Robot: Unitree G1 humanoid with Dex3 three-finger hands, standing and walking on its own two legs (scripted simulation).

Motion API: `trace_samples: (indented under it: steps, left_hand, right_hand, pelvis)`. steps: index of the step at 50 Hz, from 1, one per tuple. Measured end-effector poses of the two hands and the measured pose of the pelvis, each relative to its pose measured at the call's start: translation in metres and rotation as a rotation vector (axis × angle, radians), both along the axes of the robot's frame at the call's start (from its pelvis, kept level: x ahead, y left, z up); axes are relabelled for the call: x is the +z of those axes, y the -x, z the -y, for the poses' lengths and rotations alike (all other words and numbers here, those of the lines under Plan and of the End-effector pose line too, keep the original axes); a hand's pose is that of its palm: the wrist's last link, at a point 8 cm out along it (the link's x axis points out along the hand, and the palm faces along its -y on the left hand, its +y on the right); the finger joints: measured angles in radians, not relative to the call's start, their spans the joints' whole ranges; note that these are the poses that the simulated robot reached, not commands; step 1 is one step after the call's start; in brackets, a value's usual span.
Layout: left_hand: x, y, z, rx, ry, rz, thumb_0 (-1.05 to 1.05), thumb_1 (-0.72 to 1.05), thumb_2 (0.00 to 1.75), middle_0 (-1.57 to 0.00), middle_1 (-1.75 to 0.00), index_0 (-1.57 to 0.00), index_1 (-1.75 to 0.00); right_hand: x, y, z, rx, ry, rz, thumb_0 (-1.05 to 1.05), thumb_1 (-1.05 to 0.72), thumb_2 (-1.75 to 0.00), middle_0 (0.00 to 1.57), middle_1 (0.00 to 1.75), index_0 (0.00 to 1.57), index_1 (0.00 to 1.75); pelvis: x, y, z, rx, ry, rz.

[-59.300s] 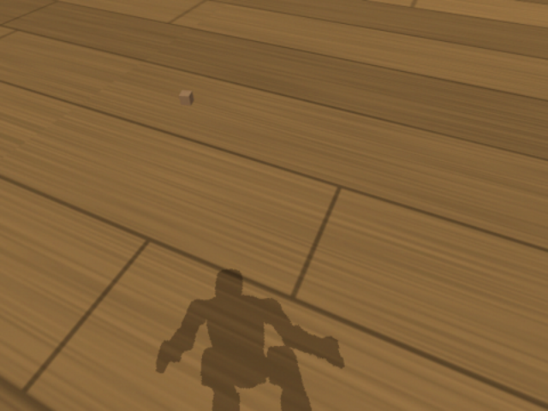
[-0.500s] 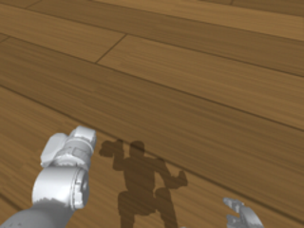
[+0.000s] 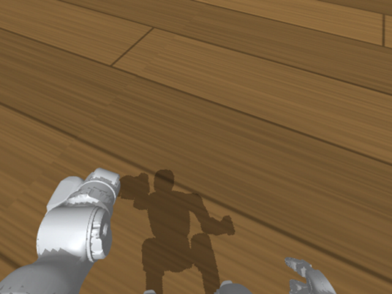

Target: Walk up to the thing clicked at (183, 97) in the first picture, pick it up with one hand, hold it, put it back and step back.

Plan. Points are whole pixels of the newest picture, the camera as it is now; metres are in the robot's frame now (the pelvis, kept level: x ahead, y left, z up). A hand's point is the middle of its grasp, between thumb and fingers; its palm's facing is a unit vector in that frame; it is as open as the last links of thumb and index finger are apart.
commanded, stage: crouch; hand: left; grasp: from above
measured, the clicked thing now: (88, 209) +0.33 +0.25 -0.10
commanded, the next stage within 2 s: lower in 1.76 s
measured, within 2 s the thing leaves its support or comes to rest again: neither
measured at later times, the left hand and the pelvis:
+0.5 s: hand (112, 226) +0.36 +0.25 -0.32, palm faces +0.00 -0.47 -0.89, open 9.9 cm; pelvis -0.07 +0.01 -0.19, yaw -1 degrees
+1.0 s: hand (124, 229) +0.39 +0.25 -0.48, palm faces -0.04 -0.50 -0.87, open 9.8 cm; pelvis -0.09 +0.01 -0.34, yaw -2 degrees
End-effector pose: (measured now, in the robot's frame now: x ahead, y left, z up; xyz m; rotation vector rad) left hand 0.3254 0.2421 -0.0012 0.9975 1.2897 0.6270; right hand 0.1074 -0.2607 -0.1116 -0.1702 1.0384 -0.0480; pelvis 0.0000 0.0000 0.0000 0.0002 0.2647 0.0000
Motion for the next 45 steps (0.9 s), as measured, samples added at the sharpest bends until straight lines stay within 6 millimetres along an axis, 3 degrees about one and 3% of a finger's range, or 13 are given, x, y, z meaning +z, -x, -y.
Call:
trace_samples:
  steps: [5,12,21,30,37,45]
  left_hand:
    - [-0.042,0.003,-0.005,0.002,-0.016,-0.007,0.02,0.03,0.59,-0.6,-0.66,-0.6,-0.64]
    - [-0.12,0.002,-0.008,-0.016,-0.028,0.021,0.02,0.02,0.56,-0.64,-0.64,-0.63,-0.62]
    - [-0.222,-0.014,-0.01,-0.006,-0.013,0.117,0.01,0.02,0.51,-0.7,-0.56,-0.68,-0.55]
    - [-0.309,-0.035,-0.024,0.012,0.029,0.171,0.0,0.01,0.52,-0.74,-0.48,-0.72,-0.5]
    - [-0.365,-0.04,-0.029,0.008,0.038,0.139,0.0,0.03,0.49,-0.77,-0.42,-0.74,-0.44]
    - [-0.408,-0.053,-0.022,0.0,0.044,0.124,0.0,0.04,0.47,-0.78,-0.4,-0.75,-0.41]
  right_hand:
    - [-0.024,0.031,0.002,0.015,0.025,-0.096,0.01,-0.87,-0.89,0.2,0.3,0.2,0.3]
    - [-0.072,0.077,-0.001,0.033,0.046,-0.236,0.01,-0.88,-0.89,0.2,0.3,0.2,0.3]
    - [-0.153,0.12,0.004,0.038,0.097,-0.334,0.01,-0.89,-0.9,0.2,0.3,0.2,0.3]
    - [-0.234,0.157,0.005,0.0,0.098,-0.417,0.01,-0.9,-0.9,0.2,0.3,0.2,0.3]
    - [-0.286,0.179,-0.006,-0.029,0.044,-0.477,0.0,-0.91,-0.91,0.2,0.3,0.2,0.3]
    - [-0.327,0.187,-0.008,-0.032,0.008,-0.493,0.0,-0.91,-0.91,0.2,0.3,0.2,0.3]
  pelvis:
    - [-0.021,0.012,-0.001,-0.003,0.0,-0.073]
    - [-0.066,0.033,-0.006,-0.002,0.01,-0.181]
    - [-0.151,0.059,-0.011,-0.004,0.029,-0.315]
    - [-0.233,0.08,-0.013,-0.009,0.041,-0.389]
    - [-0.281,0.085,-0.014,-0.009,0.043,-0.427]
    - [-0.323,0.086,-0.014,-0.012,0.037,-0.441]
